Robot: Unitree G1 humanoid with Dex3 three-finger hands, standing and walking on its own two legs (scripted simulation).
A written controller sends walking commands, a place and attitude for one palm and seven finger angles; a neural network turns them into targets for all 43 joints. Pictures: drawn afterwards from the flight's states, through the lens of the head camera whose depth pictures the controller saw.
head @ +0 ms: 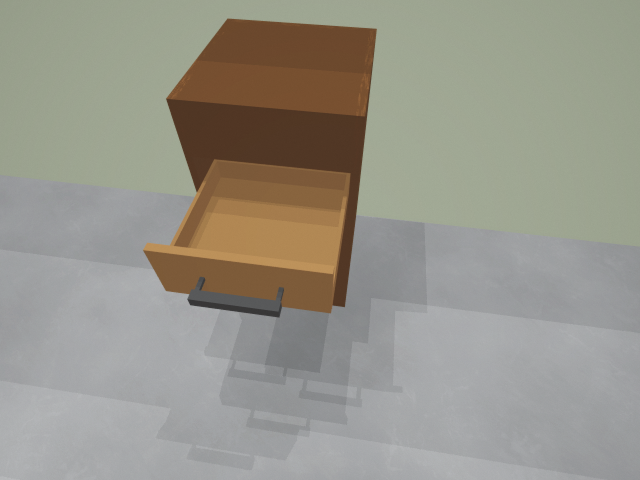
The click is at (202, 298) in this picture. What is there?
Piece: drawer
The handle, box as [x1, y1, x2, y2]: [187, 277, 283, 316]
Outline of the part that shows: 187,299 189,303 192,305 279,316 281,308 280,300 283,288 279,287 275,300 268,300 201,291 200,290 204,278 200,277 195,289 191,289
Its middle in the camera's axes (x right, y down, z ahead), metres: -0.18 +0.12 +0.81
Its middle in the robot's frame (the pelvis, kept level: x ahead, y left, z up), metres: +0.49 +0.20 -0.22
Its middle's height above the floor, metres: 0.56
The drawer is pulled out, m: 0.30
